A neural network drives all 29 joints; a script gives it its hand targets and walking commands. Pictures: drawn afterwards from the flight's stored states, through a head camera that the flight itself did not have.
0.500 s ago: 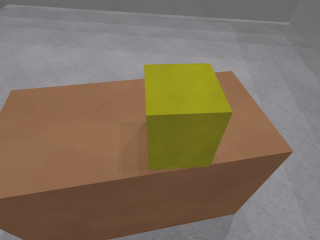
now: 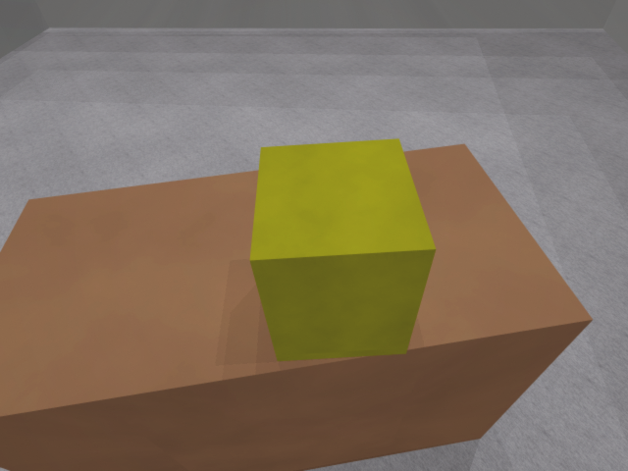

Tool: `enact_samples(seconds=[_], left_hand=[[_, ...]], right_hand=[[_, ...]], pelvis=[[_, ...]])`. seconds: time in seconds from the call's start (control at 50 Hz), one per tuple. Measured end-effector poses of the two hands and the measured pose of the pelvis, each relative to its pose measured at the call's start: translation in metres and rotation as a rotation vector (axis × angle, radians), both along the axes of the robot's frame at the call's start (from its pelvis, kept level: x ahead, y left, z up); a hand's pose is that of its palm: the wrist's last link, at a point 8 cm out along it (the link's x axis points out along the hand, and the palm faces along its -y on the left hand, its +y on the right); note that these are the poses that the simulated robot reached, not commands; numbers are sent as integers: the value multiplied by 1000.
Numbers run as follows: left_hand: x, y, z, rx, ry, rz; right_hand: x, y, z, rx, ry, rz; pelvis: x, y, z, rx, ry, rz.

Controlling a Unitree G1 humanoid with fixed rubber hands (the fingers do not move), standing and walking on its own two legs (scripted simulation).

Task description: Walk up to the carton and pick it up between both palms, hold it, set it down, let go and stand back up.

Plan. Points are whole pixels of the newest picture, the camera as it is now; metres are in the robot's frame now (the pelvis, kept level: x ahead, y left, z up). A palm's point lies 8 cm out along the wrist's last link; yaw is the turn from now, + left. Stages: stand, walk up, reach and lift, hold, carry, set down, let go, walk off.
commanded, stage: walk up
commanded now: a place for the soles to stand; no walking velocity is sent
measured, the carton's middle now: (335, 254) +0.42 +0.00 +0.03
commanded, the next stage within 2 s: none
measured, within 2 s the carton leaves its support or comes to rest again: neither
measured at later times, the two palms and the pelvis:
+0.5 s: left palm out of the picture +0.00 +0.25 -0.13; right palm out of the picture +0.00 -0.24 -0.14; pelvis -0.01 +0.00 +0.00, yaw +3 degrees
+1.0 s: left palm out of the picture +0.02 +0.22 -0.12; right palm out of the picture +0.06 -0.33 -0.15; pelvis -0.04 -0.06 -0.01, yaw +4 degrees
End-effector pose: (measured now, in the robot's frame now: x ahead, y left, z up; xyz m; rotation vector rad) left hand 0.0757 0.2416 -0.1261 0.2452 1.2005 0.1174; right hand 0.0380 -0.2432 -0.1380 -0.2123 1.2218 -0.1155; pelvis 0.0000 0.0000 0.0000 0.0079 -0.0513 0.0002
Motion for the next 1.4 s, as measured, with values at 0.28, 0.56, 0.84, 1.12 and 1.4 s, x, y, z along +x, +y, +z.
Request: enact_samples(seconds=[0.28, 0.56, 0.84, 1.12, 1.4], left_hand=[[-61, 4, -1, 3, 116, 72], [-77, 11, -5, -4, 149, 93], [-60, 25, -9, 76, 116, 63], [-78, -58, 19, 63, 5, 130], [-140, -70, 6, 1, 57, 217]], right_hand=[[-17, -10, 4, -9, 58, 32], [-30, 0, 3, -10, 114, 45], [2, -36, 1, -90, 21, 44], [19, -86, -3, -35, -16, 93], [-57, -64, -9, 13, 159, 121]], pelvis=[[-9, -8, 5, -9, 10, 28], [-7, -2, 4, -16, 12, 49], [-22, -18, -9, 11, 22, 66], [-43, -74, 2, 22, 32, 87], [-54, -70, 4, -14, 37, 170]])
